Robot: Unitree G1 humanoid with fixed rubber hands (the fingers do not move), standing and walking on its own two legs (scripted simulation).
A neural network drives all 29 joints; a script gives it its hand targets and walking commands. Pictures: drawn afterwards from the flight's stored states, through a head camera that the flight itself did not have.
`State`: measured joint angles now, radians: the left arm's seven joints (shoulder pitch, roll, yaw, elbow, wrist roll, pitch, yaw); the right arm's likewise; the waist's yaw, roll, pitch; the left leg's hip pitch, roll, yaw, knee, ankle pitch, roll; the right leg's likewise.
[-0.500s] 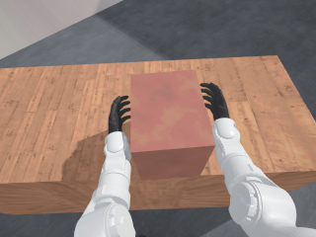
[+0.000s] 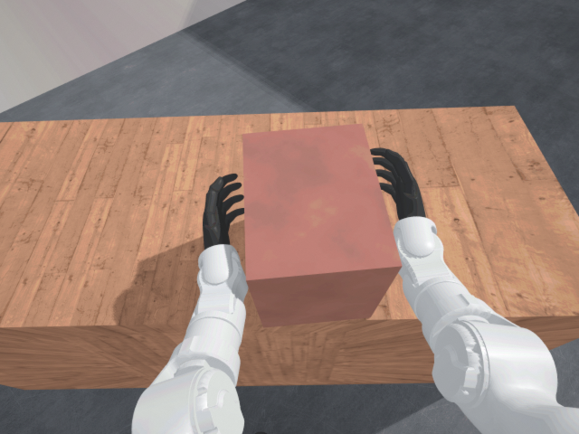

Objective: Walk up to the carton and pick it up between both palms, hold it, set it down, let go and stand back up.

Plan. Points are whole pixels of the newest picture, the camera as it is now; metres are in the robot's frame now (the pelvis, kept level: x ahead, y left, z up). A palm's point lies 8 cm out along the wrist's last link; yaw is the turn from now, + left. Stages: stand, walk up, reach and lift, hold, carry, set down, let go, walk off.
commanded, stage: reach and lift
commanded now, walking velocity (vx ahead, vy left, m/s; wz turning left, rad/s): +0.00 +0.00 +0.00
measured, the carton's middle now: (310, 231) +0.42 +0.04 -0.01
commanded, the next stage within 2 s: none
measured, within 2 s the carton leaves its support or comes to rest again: leaves its support in 0.62 s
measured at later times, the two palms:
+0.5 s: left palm (220, 237) +0.37 +0.17 +0.03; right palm (409, 209) +0.43 -0.09 +0.05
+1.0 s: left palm (209, 202) +0.37 +0.17 +0.11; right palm (434, 186) +0.40 -0.10 +0.14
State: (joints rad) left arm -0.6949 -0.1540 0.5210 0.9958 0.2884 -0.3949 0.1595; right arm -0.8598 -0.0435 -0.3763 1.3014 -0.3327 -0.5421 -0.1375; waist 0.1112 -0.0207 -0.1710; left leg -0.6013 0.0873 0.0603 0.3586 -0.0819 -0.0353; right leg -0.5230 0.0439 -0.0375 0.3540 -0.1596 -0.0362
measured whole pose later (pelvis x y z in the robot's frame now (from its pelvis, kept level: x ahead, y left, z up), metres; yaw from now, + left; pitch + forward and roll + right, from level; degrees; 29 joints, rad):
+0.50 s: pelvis -0.01 +0.00 -0.01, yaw +1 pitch +21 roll -1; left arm -0.71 -0.09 0.39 1.09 0.15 -0.40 0.19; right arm -0.89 -0.07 -0.19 1.37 -0.17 -0.53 -0.18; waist 0.09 0.00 -0.24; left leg -0.70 0.09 0.04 0.42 -0.09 -0.03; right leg -0.61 0.04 -0.06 0.41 -0.17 -0.04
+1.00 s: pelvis -0.01 +0.00 +0.00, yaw +4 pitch +7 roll -1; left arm -0.65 -0.02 0.22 0.76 0.11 0.04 0.17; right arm -0.76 -0.04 -0.03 0.95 0.11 -0.10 -0.22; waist -0.01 0.00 -0.16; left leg -0.41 0.06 -0.01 0.43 -0.13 -0.04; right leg -0.31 0.02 -0.09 0.42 -0.23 -0.04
